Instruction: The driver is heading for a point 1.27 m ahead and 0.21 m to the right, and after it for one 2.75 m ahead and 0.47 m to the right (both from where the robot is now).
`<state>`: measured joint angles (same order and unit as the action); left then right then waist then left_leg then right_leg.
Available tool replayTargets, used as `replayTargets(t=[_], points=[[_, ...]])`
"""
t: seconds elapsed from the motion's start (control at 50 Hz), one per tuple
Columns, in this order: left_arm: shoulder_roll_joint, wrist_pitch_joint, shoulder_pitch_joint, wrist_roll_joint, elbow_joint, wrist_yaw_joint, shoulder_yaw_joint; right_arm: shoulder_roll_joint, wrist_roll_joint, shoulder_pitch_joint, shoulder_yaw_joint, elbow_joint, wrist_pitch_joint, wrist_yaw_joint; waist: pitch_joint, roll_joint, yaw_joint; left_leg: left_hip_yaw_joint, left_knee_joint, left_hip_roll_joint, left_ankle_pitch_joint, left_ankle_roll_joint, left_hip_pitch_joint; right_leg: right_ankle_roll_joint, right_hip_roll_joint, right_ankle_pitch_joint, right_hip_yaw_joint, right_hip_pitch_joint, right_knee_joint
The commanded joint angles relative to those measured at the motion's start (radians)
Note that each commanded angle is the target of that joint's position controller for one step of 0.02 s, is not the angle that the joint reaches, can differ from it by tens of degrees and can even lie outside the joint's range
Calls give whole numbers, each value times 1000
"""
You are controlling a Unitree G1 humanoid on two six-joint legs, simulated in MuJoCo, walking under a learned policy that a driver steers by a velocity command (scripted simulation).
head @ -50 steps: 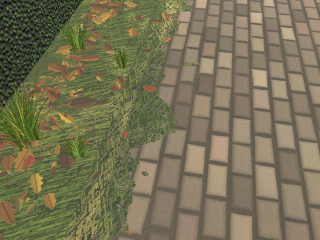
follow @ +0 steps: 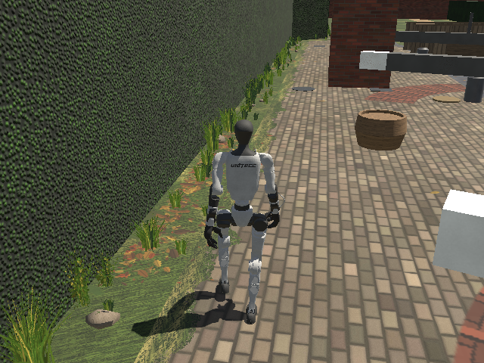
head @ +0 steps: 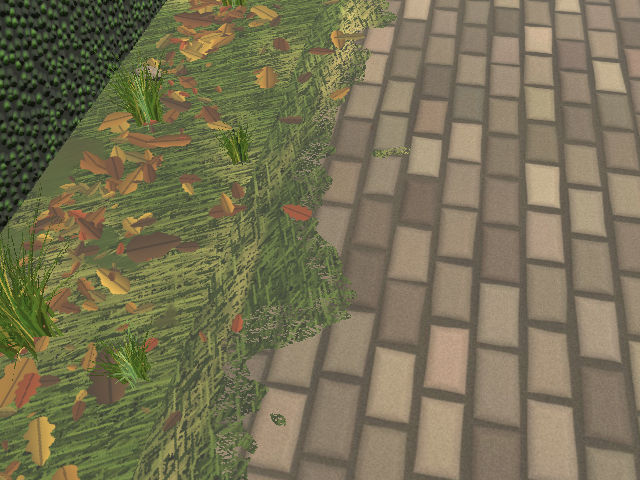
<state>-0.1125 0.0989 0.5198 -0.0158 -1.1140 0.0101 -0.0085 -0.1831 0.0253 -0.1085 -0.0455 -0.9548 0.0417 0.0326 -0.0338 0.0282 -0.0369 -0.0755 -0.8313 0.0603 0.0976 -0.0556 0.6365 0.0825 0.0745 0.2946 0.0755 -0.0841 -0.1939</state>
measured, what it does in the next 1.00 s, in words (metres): walks ahead, turning right: left foot, then right foot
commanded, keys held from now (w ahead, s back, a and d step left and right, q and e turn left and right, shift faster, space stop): w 0.34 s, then w+e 0.66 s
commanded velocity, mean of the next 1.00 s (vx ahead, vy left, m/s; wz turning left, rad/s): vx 0.49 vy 0.00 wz -0.26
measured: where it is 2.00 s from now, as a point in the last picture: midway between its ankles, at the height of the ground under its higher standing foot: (435, 259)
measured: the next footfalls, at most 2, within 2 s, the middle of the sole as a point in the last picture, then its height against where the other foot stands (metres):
left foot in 0.16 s outside the picture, level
right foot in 0.72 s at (397, 444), level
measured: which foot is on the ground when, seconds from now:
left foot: up 0.00-0.14, down 0.16-0.70, up 0.72-1.00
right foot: down 0.00-0.14, up 0.16-0.70, down 0.72-1.00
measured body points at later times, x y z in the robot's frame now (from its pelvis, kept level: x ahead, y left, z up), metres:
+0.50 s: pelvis +0.29 +0.03 +0.00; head +0.31 +0.03 +0.45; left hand +0.41 +0.25 -0.14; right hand +0.21 -0.20 -0.14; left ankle +0.23 +0.07 -0.74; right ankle +0.42 -0.13 -0.67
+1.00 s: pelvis +0.56 -0.05 +0.00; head +0.58 -0.08 +0.45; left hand +0.63 +0.21 -0.13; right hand +0.64 -0.33 -0.12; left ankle +0.71 +0.10 -0.66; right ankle +0.52 -0.07 -0.74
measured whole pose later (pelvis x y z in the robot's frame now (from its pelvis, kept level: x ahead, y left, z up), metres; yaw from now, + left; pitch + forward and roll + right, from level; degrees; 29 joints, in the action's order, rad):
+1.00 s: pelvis +0.56 -0.05 +0.00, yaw -19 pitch +1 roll +0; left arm -0.23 0.06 0.37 0.00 -0.97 0.00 -0.07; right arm -0.23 0.05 -0.10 -0.05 -0.82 0.05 0.01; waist -0.04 0.03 -0.04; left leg 0.04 -0.98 0.13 0.17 0.03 0.66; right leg 0.14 0.15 0.20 -0.04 0.11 -0.30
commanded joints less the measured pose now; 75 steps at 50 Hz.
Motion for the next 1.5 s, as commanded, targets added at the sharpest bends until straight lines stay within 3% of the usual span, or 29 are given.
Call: replayTargets(t=[0.02,0.08,0.14,0.16,0.18,0.2,0.24,0.28,0.4,0.6,0.66,0.7,0.72,0.74,0.76,0.78,0.82,0.9,1.02,1.16,1.22,1.26,1.28,1.3,1.32,1.34,1.36,1.44,1.5], points=[[-131,14,71,1,13,10,-15,-11,-9,135,9,87,9,2,-129,-118,0,-64,170,-50,-55,-12,-32,74,-247,-661,-94,104,52],[-156,20,50,-2,10,17,-20,-45,-9,103,-3,90,14,-10,-88,-125,39,-71,239,-91,-20,-65,-150,68,-274,-924,-73,30,-40],[-192,10,0,-4,17,19,-32,-101,-5,-231,-38,-16,32,-32,88,-117,186,-54,341,-134,7,-124,-503,50,-256,-1033,-41,36,-454],[-165,8,6,4,36,11,-25,-165,20,-377,-60,-49,38,-41,180,-55,231,123,367,30,140,-166,-729,45,-215,-726,-21,217,-726],[-31,2,132,33,55,-3,-4,-250,40,-416,-79,-44,36,-37,295,159,148,657,444,355,204,-324,-986,10,-24,151,0,575,-1146],[-140,-3,57,19,60,-4,-33,-217,-5,-342,-76,-42,23,-26,276,52,150,802,583,336,366,-341,-914,24,-21,168,-121,691,-1248],[-152,4,-118,2,119,-8,-41,-99,-14,-170,-41,-19,37,-19,27,-37,86,521,651,263,272,-255,-628,35,-119,4,-126,712,-1142],[-110,-18,-101,-18,109,-16,-42,-28,-11,-180,-16,-49,54,-28,-16,-49,17,338,679,165,69,-177,-471,20,-159,-30,-126,590,-1039],[-105,-64,-241,-18,166,-37,-44,-92,-9,-306,-15,-85,80,-37,-63,4,12,154,729,131,-118,-148,-479,-25,-182,-146,-77,709,-858],[-95,-51,-542,-6,279,-48,-27,-91,-5,-442,0,-115,80,-62,-91,36,87,-59,656,150,-502,-69,-718,22,-99,-284,48,709,-431],[-125,-47,-447,-13,262,-40,-45,-131,-3,-410,-9,-109,72,-80,-19,72,27,-104,458,175,-922,-57,-796,80,-19,-142,100,579,-409],[-166,-40,-240,-18,198,-33,-71,-159,-2,-378,-19,-93,57,-80,92,81,-62,-123,149,177,-919,-56,-759,131,29,-110,95,357,-332],[-217,-37,-109,-33,165,-28,-95,-164,-9,-343,-21,-67,56,-73,152,48,-135,-134,-102,157,-692,-41,-583,179,-42,-98,-23,142,-272],[-328,-42,-60,-42,175,-18,-127,-76,-31,-379,-7,-4,61,-51,257,-167,-99,-140,-514,-2,54,7,-173,330,-351,-114,-496,-179,-261],[-331,-57,-78,-12,174,-26,-127,-117,-22,-305,-18,33,70,-42,300,-123,-85,66,-669,-110,404,8,18,389,-429,-122,-813,-222,-116],[-309,-61,-157,3,180,-23,-119,-124,-16,-207,-19,71,82,-35,139,-64,-53,123,-620,-30,296,-2,115,341,-395,-94,-656,-98,-79],[-220,-53,-244,5,195,-21,-96,-119,-11,-191,-21,74,86,-35,9,36,23,112,-453,29,195,12,26,248,-312,-268,-475,136,-31],[-229,-20,-208,19,189,-10,-87,-86,26,-197,-17,99,17,-24,13,-22,74,86,-297,47,172,74,-68,206,-204,-488,-327,263,-17],[-251,-29,-63,17,192,-9,-88,-110,17,66,-16,211,0,-13,-10,-87,-14,63,-53,27,-30,105,75,129,-168,-539,-346,166,-22],[-276,-35,9,0,214,7,-91,-122,3,257,6,310,18,-4,-19,-113,-66,74,195,-40,-54,74,73,138,-200,-622,-426,5,-103],[-291,-24,-56,0,229,14,-91,-153,1,109,-2,277,34,-12,20,-123,12,55,316,-78,-20,18,-200,83,-206,-799,-391,44,-175],[-296,-11,-69,-2,223,2,-89,-195,3,-153,-24,196,49,-33,152,-88,125,49,380,-79,-40,-35,-524,47,-140,-874,-315,92,-471],[-238,-6,-45,0,252,-3,-73,-261,25,-308,-38,181,53,-48,285,10,164,286,357,132,63,-86,-747,34,-86,-549,-269,239,-749],[-163,-15,143,40,237,-9,-64,-360,32,-328,-68,155,42,-39,381,299,77,797,472,368,39,-268,-953,-18,102,221,-176,537,-1079],[-243,-21,79,-4,223,-2,-68,-264,-3,-257,-55,164,28,-25,265,109,64,878,545,320,235,-258,-848,2,27,189,-216,657,-1143],[-247,-20,-54,-18,254,-9,-69,-193,-15,-151,-37,183,27,-19,100,25,47,696,564,266,232,-230,-692,-2,-30,81,-191,685,-1101],[-240,-16,-135,-24,279,-15,-64,-159,-8,-122,-27,180,31,-14,51,-24,45,582,575,211,99,-207,-606,-7,-61,29,-173,673,-1044],[-205,-37,-169,-39,315,-31,-51,-162,-21,-209,-23,118,51,-15,55,52,5,411,596,104,-234,-185,-522,-55,-103,16,-128,607,-897],[-194,-46,-266,-38,352,-35,-39,-192,-26,-260,-33,105,47,-22,28,49,18,387,640,91,-180,-203,-479,-91,-119,-19,-96,650,-786]])
Velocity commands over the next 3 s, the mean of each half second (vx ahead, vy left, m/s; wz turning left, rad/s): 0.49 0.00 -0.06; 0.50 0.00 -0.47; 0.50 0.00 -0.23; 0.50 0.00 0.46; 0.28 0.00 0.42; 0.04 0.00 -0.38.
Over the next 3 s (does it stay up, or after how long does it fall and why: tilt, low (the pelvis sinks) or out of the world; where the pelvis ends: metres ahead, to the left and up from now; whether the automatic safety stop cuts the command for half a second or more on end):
stays up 1.24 -0.24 0.00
